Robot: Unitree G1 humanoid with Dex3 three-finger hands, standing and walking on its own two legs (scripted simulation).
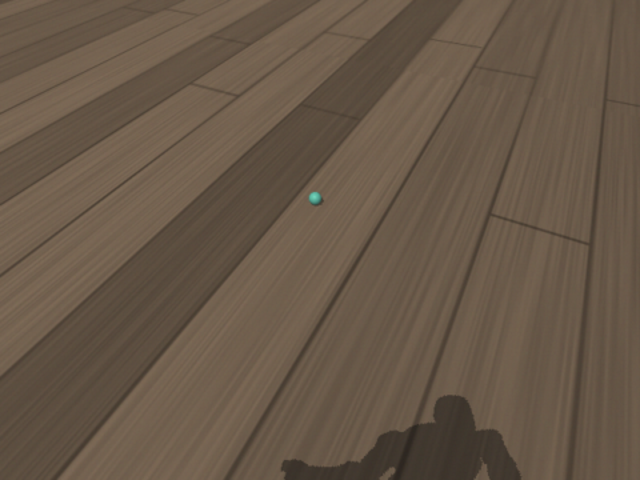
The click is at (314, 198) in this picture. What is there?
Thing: free ball
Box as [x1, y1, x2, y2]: [309, 192, 320, 204]
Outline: 312,192 309,195 309,200 311,203 316,204 320,201 320,195 317,192
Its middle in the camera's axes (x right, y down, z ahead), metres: -0.02 -0.20 +1.83
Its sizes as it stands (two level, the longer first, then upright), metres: 0.060 0.060 0.060
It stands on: the floor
